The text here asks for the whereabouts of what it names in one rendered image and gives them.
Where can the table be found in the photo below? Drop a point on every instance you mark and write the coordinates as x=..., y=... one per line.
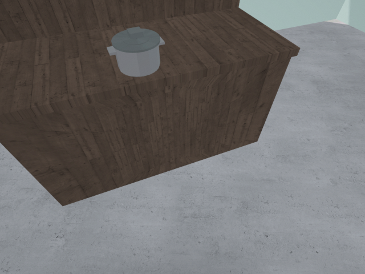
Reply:
x=81, y=127

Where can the pot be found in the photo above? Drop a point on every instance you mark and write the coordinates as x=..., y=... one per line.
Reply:
x=137, y=64

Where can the lid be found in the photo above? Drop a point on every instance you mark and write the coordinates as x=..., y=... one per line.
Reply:
x=122, y=42

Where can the knob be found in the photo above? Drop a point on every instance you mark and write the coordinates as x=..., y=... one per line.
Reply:
x=135, y=32

